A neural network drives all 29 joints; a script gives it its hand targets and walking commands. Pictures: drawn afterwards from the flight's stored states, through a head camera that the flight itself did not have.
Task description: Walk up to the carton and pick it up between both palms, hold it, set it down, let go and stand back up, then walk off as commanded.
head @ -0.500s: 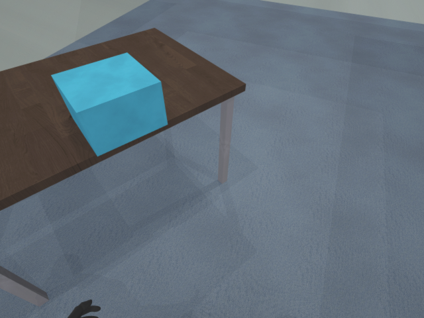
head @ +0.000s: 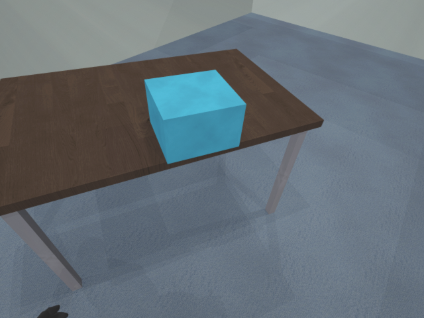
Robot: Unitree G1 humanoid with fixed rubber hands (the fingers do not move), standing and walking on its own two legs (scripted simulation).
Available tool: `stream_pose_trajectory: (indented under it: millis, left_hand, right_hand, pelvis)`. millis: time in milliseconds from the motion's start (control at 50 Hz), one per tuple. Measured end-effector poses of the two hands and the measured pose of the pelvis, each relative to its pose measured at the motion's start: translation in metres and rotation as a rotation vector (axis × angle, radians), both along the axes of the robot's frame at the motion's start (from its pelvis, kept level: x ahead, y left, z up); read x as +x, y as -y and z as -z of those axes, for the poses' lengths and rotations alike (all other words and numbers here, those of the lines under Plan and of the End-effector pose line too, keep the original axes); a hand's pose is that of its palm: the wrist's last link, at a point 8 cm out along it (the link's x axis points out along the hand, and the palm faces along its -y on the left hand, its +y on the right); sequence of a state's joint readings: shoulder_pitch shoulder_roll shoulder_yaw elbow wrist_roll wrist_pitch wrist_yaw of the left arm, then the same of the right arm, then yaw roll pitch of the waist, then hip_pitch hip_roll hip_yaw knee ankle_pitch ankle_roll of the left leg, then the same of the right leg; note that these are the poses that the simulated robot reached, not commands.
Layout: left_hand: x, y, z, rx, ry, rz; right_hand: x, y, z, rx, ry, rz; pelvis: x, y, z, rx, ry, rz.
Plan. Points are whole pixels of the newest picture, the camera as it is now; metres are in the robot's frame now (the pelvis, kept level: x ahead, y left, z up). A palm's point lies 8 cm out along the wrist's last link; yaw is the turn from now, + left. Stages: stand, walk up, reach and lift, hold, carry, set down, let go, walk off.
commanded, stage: walk up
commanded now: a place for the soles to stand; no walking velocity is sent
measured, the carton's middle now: (193, 113) +0.74 +0.08 -0.01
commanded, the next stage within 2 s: none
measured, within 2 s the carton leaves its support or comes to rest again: neither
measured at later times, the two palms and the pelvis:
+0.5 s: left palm out of the picture +0.15 +0.28 -0.07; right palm (379, 266) +0.28 -0.36 -0.07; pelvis +0.16 -0.05 +0.01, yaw +9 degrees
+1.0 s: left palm (112, 271) +0.27 +0.22 -0.10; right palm (381, 217) +0.43 -0.45 -0.09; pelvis +0.29 -0.12 -0.02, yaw +16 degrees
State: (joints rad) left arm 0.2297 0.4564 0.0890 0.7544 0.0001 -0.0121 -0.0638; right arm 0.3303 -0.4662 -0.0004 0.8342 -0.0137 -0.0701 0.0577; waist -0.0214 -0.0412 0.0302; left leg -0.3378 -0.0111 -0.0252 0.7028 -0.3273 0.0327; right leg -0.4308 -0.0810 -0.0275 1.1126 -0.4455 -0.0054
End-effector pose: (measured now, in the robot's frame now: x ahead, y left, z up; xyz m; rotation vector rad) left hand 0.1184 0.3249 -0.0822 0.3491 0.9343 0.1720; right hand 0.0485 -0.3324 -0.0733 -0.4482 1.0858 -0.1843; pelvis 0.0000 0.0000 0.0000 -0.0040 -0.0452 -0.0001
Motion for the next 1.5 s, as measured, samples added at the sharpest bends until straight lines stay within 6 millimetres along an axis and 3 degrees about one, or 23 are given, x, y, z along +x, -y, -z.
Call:
stream_pose_trajectory:
  millis: [80, 160, 240, 300, 440, 560, 620, 680, 780, 880, 960, 1020, 1180, 1320, 1400, 1500]
  left_hand:
    - [0.015, 0.004, -0.008, -0.003, -0.002, -0.03]
    - [0.031, 0.015, -0.009, 0.003, -0.015, -0.055]
    - [0.051, 0.034, -0.005, 0.023, -0.004, -0.07]
    - [0.053, 0.043, -0.006, 0.022, -0.007, -0.109]
    - [0.042, 0.045, -0.015, 0.027, -0.073, -0.214]
    - [0.036, 0.036, 0.008, -0.006, -0.136, -0.295]
    - [0.045, 0.033, 0.022, -0.021, -0.151, -0.309]
    - [0.063, 0.035, 0.022, -0.032, -0.14, -0.305]
    - [0.089, 0.045, 0.019, -0.043, -0.14, -0.298]
    - [0.117, 0.066, 0.018, -0.034, -0.142, -0.309]
    - [0.146, 0.089, 0.02, -0.004, -0.122, -0.311]
    - [0.153, 0.107, 0.019, -0.001, -0.113, -0.346]
    - [0.157, 0.124, -0.009, 0.032, -0.151, -0.427]
    - [0.157, 0.12, 0.003, 0.022, -0.192, -0.479]
    - [0.166, 0.116, 0.019, 0.012, -0.192, -0.475]
    - [0.179, 0.12, 0.018, 0.008, -0.171, -0.471]
  right_hand:
    - [0.016, -0.001, 0.0, 0.018, -0.035, -0.012]
    - [0.043, 0.014, 0.002, 0.011, -0.059, -0.037]
    - [0.083, 0.04, 0.012, -0.008, -0.061, -0.074]
    - [0.119, 0.047, 0.012, -0.013, -0.055, -0.105]
    - [0.2, 0.042, -0.003, -0.015, -0.04, -0.206]
    - [0.267, 0.017, -0.003, -0.031, 0.016, -0.303]
    - [0.286, 0.012, -0.001, -0.048, 0.06, -0.313]
    - [0.296, 0.017, -0.007, -0.062, 0.072, -0.292]
    - [0.312, 0.035, -0.011, -0.079, 0.043, -0.281]
    - [0.333, 0.066, -0.005, -0.094, -0.007, -0.286]
    - [0.36, 0.102, 0.007, -0.108, -0.031, -0.291]
    - [0.385, 0.116, 0.015, -0.119, -0.057, -0.297]
    - [0.45, 0.106, 0.002, -0.079, -0.05, -0.368]
    - [0.498, 0.072, 0.005, -0.056, -0.003, -0.419]
    - [0.513, 0.057, 0.01, -0.04, 0.06, -0.429]
    - [0.518, 0.06, 0.005, -0.04, 0.068, -0.419]
  pelvis:
    - [0.026, 0.007, -0.007, 0.005, -0.001, -0.043]
    - [0.052, 0.022, -0.007, 0.014, -0.018, -0.074]
    - [0.08, 0.044, 0.002, 0.025, -0.038, -0.083]
    - [0.099, 0.056, 0.001, 0.023, -0.037, -0.102]
    - [0.14, 0.06, -0.013, 0.009, -0.059, -0.145]
    - [0.169, 0.047, -0.002, -0.015, -0.062, -0.191]
    - [0.182, 0.042, 0.008, -0.004, -0.021, -0.219]
    - [0.197, 0.043, 0.005, -0.001, 0.0, -0.233]
    - [0.222, 0.053, 0.001, -0.004, 0.004, -0.271]
    - [0.251, 0.077, 0.004, 0.003, -0.01, -0.292]
    - [0.278, 0.106, 0.014, 0.016, -0.023, -0.283]
    - [0.297, 0.123, 0.016, 0.021, -0.017, -0.289]
    - [0.336, 0.135, -0.008, 0.019, -0.044, -0.312]
    - [0.356, 0.127, -0.002, -0.003, -0.058, -0.35]
    - [0.361, 0.121, 0.008, -0.006, -0.009, -0.379]
    - [0.367, 0.126, 0.006, -0.011, 0.007, -0.402]
